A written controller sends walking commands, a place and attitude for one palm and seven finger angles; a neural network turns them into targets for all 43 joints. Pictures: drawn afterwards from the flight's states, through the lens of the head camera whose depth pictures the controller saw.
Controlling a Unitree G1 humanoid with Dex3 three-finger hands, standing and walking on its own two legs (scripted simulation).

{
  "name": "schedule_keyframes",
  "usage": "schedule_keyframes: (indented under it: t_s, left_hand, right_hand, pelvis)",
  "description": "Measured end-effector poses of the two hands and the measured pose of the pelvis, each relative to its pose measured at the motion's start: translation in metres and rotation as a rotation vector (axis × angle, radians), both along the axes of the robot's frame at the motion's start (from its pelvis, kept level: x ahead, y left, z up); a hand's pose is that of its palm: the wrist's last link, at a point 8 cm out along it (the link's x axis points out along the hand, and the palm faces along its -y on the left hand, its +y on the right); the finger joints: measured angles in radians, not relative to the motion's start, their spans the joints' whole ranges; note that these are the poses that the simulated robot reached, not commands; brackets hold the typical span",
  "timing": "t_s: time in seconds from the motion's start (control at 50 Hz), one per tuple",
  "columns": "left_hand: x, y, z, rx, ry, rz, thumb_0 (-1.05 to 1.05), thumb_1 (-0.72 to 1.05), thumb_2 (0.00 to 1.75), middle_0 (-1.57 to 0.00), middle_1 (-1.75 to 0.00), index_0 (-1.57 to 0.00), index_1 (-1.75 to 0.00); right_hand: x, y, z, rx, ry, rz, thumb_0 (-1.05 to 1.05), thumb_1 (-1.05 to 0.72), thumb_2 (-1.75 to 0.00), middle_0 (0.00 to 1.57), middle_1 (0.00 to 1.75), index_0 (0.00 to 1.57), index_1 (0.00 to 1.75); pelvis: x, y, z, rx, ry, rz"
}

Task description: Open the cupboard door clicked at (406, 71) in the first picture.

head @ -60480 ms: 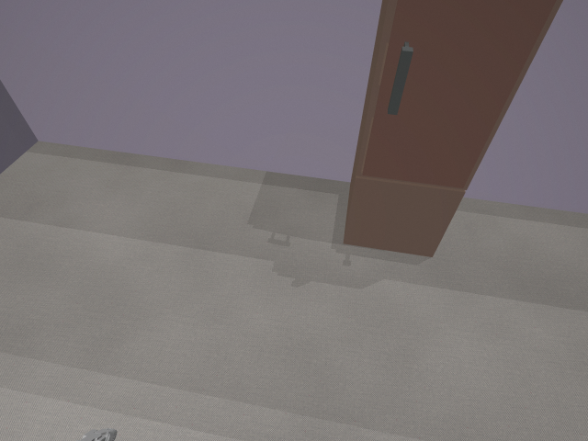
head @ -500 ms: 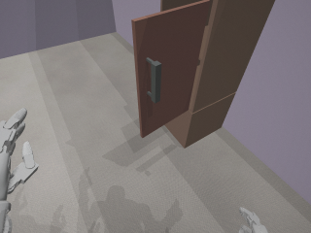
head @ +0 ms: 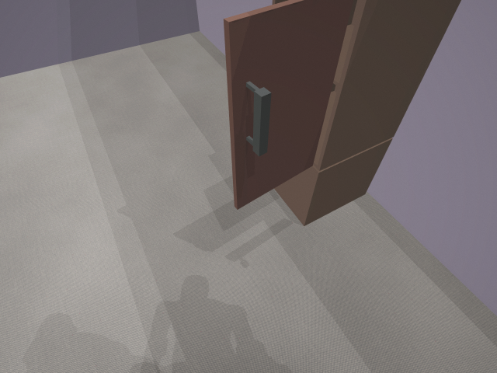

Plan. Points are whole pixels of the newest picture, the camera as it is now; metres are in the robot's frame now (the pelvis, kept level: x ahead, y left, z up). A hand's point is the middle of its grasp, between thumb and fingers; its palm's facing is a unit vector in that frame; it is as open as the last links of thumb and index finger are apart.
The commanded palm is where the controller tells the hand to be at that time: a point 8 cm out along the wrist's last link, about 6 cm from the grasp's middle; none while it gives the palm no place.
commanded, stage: let the arm hang, fingers relaxed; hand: left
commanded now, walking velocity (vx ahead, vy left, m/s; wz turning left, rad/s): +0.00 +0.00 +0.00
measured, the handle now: (255, 119) +0.65 +0.02 +0.02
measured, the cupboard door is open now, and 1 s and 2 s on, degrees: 96 96 96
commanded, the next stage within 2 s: look to check the result in 0.56 s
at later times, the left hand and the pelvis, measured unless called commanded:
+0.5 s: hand out of the picture +0.02 +0.18 -0.17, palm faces +0.01 -0.98 -0.20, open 7.3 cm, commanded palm none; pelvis +0.01 +0.01 +0.00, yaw -1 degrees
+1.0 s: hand out of the picture +0.04 +0.20 -0.17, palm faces +0.00 -0.97 -0.23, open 7.4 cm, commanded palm none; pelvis +0.02 +0.01 +0.00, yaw +0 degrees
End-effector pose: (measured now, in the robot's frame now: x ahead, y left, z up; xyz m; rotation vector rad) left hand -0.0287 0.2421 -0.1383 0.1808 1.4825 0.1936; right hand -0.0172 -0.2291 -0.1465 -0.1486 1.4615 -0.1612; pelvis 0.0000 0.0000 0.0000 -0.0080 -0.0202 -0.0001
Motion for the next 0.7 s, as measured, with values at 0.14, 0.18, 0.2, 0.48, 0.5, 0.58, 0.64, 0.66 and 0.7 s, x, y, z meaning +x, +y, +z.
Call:
schedule_keyframes:
  t_s: [0.14,0.18,0.2,0.48,0.5,0.58,0.64,0.66,0.7]
  left_hand:
    - [0.0,-0.002,0.0,-0.008,0.01,-0.003,0.0,0.92,0.9,-0.2,-0.3,-0.2,-0.3]
    - [0.007,-0.005,-0.002,-0.016,-0.006,-0.008,0.0,0.92,0.9,-0.2,-0.3,-0.2,-0.3]
    - [0.01,-0.006,-0.002,-0.02,-0.016,-0.011,0.0,0.91,0.9,-0.2,-0.3,-0.2,-0.3]
    - [0.046,-0.011,-0.005,-0.039,-0.102,-0.031,0.01,0.92,0.9,-0.2,-0.3,-0.2,-0.3]
    - [0.047,-0.01,-0.005,-0.038,-0.101,-0.031,0.01,0.92,0.9,-0.2,-0.3,-0.2,-0.3]
    - [0.047,-0.007,-0.004,-0.033,-0.095,-0.031,0.01,0.92,0.9,-0.2,-0.3,-0.2,-0.3]
    - [0.047,-0.006,-0.003,-0.03,-0.088,-0.031,0.0,0.91,0.9,-0.2,-0.3,-0.2,-0.3]
    - [0.047,-0.005,-0.003,-0.029,-0.085,-0.032,0.0,0.91,0.9,-0.2,-0.3,-0.2,-0.3]
    - [0.047,-0.004,-0.003,-0.028,-0.081,-0.032,0.0,0.91,0.9,-0.2,-0.3,-0.2,-0.3]
  right_hand:
    - [-0.012,0.013,-0.003,0.023,0.028,-0.022,0.01,-0.92,-0.9,0.2,0.3,0.2,0.3]
    - [-0.01,0.017,-0.004,0.03,0.02,-0.024,0.01,-0.91,-0.9,0.2,0.3,0.2,0.3]
    - [-0.009,0.019,-0.004,0.033,0.014,-0.025,0.01,-0.91,-0.9,0.2,0.3,0.2,0.3]
    - [0.014,0.027,-0.004,0.038,-0.048,-0.032,0.01,-0.92,-0.9,0.2,0.3,0.2,0.3]
    - [0.015,0.027,-0.004,0.036,-0.049,-0.032,0.01,-0.92,-0.9,0.2,0.3,0.2,0.3]
    - [0.019,0.024,-0.003,0.031,-0.051,-0.03,0.01,-0.92,-0.9,0.2,0.3,0.2,0.3]
    - [0.022,0.022,-0.003,0.026,-0.053,-0.028,0.01,-0.92,-0.9,0.2,0.3,0.2,0.3]
    - [0.024,0.022,-0.003,0.025,-0.054,-0.028,0.01,-0.91,-0.9,0.2,0.3,0.2,0.3]
    - [0.026,0.02,-0.002,0.022,-0.056,-0.025,0.01,-0.91,-0.9,0.2,0.3,0.2,0.3]
  pelvis:
    - [0.001,0.005,0.001,0.004,-0.007,-0.004]
    - [0.002,0.006,0.001,0.005,-0.008,-0.006]
    - [0.002,0.006,0.001,0.006,-0.009,-0.007]
    - [0.008,0.01,0.001,0.009,-0.004,-0.011]
    - [0.009,0.01,0.001,0.009,-0.003,-0.011]
    - [0.011,0.011,0.001,0.009,-0.004,-0.011]
    - [0.013,0.011,0.001,0.009,-0.004,-0.013]
    - [0.013,0.011,0.001,0.009,-0.003,-0.013]
    - [0.014,0.011,0.001,0.009,-0.003,-0.013]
